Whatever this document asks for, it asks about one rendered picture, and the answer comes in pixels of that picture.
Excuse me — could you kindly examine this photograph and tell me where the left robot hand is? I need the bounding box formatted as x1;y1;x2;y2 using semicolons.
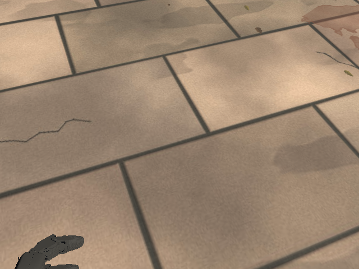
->
15;234;84;269

